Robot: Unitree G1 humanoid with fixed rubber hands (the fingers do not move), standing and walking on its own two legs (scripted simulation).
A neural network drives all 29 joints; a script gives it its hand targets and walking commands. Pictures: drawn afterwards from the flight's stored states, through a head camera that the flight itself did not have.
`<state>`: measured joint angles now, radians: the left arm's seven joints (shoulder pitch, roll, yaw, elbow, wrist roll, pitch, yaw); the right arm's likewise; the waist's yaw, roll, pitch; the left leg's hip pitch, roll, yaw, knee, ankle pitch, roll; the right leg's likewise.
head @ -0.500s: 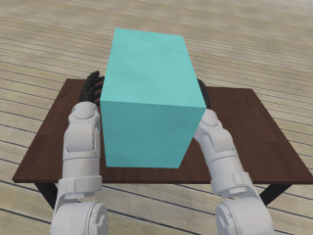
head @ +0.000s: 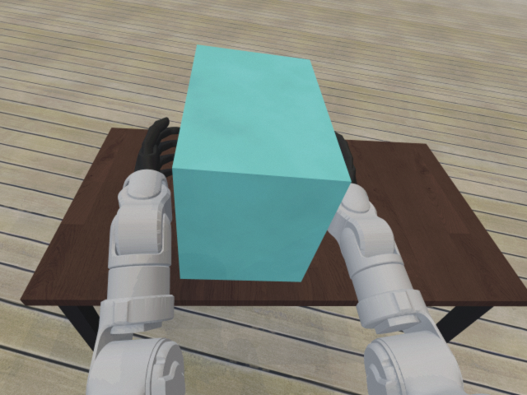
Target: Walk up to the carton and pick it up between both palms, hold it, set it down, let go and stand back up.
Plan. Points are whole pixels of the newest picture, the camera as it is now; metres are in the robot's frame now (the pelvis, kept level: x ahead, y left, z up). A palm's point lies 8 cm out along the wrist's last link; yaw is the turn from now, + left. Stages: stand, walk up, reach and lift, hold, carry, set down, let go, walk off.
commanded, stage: hold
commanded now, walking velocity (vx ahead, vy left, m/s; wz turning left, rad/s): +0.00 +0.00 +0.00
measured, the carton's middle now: (248, 162) +0.41 +0.00 +0.17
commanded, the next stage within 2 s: set down in 1.94 s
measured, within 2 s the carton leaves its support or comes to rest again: neither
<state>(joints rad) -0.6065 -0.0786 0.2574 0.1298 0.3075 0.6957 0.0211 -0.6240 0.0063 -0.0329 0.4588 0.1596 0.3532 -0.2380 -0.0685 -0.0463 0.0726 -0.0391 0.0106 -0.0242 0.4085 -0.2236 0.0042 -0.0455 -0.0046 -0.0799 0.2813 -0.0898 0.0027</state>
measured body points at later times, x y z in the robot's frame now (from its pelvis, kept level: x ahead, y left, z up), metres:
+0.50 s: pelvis +0.00 +0.00 +0.00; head -0.03 +0.03 +0.45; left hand +0.38 +0.14 +0.18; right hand +0.38 -0.14 +0.16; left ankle +0.01 +0.11 -0.75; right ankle +0.05 -0.12 -0.75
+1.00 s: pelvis +0.00 +0.00 +0.00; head -0.02 +0.03 +0.45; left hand +0.39 +0.14 +0.17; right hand +0.38 -0.14 +0.16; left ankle +0.01 +0.11 -0.75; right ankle +0.05 -0.12 -0.75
